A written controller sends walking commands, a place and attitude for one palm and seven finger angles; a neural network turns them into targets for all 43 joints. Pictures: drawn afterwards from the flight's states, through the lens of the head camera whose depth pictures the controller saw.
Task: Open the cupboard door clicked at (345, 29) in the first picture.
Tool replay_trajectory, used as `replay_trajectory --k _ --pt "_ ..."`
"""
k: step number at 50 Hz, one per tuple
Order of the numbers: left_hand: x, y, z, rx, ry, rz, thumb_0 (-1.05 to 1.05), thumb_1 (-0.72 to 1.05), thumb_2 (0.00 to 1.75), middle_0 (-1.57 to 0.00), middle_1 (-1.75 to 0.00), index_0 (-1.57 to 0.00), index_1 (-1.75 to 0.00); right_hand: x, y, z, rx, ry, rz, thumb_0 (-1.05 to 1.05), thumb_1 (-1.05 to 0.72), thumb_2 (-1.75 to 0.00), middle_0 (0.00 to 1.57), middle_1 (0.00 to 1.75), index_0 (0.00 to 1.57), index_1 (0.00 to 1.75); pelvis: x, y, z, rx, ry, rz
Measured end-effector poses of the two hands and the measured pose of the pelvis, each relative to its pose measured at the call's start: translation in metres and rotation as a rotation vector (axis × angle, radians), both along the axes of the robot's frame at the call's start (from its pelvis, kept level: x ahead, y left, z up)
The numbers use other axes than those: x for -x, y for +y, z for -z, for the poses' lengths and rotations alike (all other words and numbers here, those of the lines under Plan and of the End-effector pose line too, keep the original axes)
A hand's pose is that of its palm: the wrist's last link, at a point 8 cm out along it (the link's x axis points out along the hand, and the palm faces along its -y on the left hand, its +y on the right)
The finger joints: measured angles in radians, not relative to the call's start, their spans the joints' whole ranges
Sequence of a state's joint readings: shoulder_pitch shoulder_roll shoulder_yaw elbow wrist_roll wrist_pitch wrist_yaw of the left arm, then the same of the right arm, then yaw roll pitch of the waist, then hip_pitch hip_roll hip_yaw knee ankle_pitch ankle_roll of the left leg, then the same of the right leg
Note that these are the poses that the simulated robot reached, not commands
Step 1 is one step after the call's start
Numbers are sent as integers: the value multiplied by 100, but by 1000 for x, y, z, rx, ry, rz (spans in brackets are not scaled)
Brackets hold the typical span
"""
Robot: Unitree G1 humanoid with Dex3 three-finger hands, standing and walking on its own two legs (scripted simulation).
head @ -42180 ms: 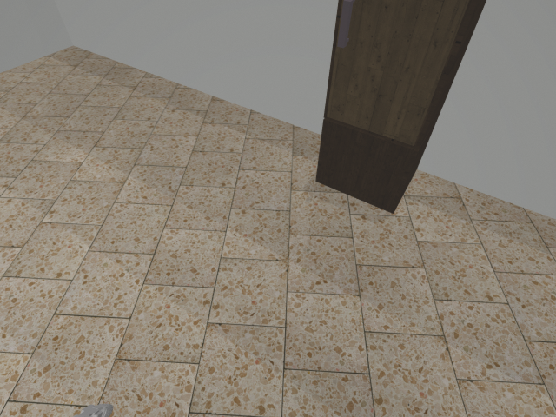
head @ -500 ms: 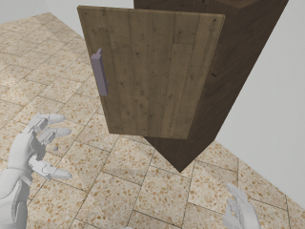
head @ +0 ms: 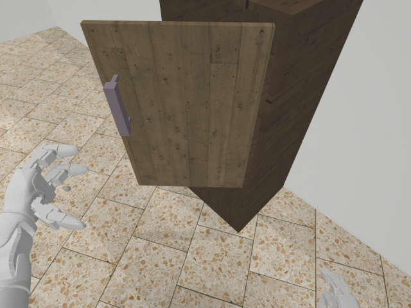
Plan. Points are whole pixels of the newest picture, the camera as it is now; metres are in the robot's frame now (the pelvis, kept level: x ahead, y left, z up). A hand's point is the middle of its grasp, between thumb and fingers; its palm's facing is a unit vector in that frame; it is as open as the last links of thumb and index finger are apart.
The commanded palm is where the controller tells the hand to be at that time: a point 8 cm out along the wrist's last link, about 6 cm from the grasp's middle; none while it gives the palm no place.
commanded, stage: raise the hand with hooked fingers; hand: left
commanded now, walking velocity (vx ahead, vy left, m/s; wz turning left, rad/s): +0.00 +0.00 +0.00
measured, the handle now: (120, 105) +0.55 +0.25 +0.08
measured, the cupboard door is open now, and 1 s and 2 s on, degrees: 44 44 44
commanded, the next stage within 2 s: move the hooked fingers beside the handle in 0.26 s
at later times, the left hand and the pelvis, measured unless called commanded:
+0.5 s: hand (72, 183) +0.30 +0.27 +0.10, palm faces +0.09 -1.00 -0.01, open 14.0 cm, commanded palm +0.29 +0.32 +0.10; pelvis +0.00 -0.01 +0.00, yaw +0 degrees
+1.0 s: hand (68, 156) +0.37 +0.30 +0.10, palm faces +0.06 -1.00 +0.01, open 14.0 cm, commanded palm +0.35 +0.35 +0.09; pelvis +0.00 +0.01 -0.01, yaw -1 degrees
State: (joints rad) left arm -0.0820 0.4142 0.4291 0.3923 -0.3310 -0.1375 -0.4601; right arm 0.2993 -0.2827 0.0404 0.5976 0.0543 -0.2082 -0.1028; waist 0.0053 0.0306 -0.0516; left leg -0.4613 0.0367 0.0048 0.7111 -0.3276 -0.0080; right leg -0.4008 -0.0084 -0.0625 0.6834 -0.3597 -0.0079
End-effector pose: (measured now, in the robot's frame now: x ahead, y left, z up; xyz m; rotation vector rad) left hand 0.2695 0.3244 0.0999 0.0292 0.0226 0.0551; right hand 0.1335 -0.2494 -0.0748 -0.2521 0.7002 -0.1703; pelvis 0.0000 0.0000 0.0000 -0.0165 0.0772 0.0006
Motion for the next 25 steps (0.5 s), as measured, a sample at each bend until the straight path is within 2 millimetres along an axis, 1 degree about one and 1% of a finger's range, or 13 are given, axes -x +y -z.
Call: replay_trajectory --k 7,17,22,25 --pt "1 -9 -2 1 -32 -21 -1 -50 30 -30 -120 -30 -120 -4 -8 0 -3 -5 7 1 -90 -90 20 30 21 30 -2 -8 0 -5 -3 3" --pt "0 -14 -2 7 -17 -12 -1 -50 30 -30 -120 -30 -120 -14 -6 0 -24 -30 -1 1 -90 -90 20 30 21 30 -2 -12 0 -8 -4 4" --pt "-1 -12 -2 7 -24 -21 -1 -50 30 -30 -120 -30 -120 -16 -4 1 -24 -30 -7 1 -90 -90 20 30 21 30 -1 -11 1 -8 -5 1" --pt "-8 -7 0 15 -17 -31 -1 -50 30 -30 -120 -30 -120 -14 -3 3 -16 -13 -11 1 -90 -90 20 30 21 30 1 -11 1 -7 -1 -3"
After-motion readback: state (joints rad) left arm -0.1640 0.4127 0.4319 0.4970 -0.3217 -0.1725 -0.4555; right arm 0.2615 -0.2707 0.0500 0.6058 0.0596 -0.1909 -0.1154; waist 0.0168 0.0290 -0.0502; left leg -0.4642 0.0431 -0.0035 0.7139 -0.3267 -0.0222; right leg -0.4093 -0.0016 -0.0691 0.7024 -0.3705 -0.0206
